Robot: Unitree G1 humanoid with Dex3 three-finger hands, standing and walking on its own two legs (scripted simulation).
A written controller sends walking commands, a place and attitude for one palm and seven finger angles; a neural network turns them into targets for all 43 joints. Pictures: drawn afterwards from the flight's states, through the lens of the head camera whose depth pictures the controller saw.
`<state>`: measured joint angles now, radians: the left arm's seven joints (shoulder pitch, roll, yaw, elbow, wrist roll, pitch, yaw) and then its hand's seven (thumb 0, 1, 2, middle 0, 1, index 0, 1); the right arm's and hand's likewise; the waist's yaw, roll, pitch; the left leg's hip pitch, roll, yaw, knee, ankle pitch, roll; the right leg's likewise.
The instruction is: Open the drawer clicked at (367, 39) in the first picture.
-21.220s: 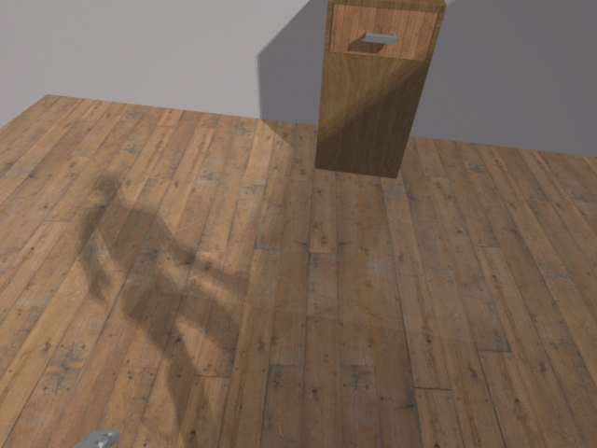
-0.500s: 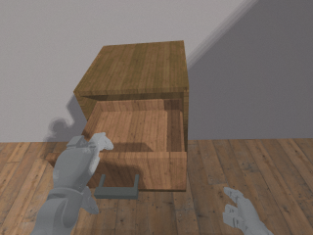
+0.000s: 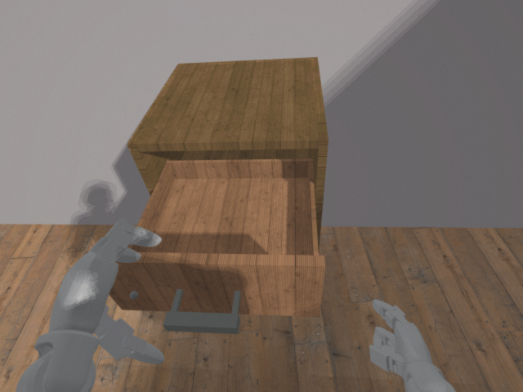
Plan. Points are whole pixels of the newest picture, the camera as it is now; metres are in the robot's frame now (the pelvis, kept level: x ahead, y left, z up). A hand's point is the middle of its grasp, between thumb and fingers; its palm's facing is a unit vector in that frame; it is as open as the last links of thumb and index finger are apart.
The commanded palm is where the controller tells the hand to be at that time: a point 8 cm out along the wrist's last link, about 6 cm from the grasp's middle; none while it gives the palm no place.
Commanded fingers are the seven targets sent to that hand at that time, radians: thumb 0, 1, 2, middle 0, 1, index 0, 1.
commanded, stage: draw the hand back to the body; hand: left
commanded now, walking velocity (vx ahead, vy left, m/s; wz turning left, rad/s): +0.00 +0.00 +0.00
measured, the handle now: (204, 309) +0.26 +0.15 -0.04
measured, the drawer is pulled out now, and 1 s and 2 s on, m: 0.30 0.30 0.30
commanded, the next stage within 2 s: step back with the hand held close in 0.92 s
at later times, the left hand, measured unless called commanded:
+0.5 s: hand (101, 277) +0.20 +0.22 +0.16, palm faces +0.33 -0.86 -0.40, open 10.6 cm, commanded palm +0.15 +0.27 +0.18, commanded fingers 0.00 0.55 0.75 -0.22 -0.52 -0.22 -0.52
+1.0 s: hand (85, 280) +0.19 +0.23 +0.16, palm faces +0.41 -0.82 -0.39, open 7.5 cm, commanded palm +0.14 +0.28 +0.18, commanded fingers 0.00 0.90 0.90 -0.20 -0.30 -0.20 -0.30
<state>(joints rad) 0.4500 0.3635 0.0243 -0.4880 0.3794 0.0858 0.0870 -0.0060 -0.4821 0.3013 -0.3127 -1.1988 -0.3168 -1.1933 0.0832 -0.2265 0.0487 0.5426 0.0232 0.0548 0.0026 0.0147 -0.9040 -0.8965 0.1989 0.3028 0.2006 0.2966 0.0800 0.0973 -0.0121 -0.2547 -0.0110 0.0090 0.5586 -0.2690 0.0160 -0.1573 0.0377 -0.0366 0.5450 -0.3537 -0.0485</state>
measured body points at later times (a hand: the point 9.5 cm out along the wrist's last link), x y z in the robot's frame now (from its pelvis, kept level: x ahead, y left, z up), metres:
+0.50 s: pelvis +0.02 +0.00 +0.01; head +0.01 -0.02 +0.46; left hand +0.18 +0.26 +0.18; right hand +0.21 -0.22 -0.08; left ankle +0.02 +0.11 -0.73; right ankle -0.04 -0.09 -0.73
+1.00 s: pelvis +0.02 -0.01 +0.01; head +0.00 -0.03 +0.46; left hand +0.16 +0.28 +0.18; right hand +0.22 -0.22 -0.07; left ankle +0.02 +0.11 -0.73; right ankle -0.04 -0.09 -0.73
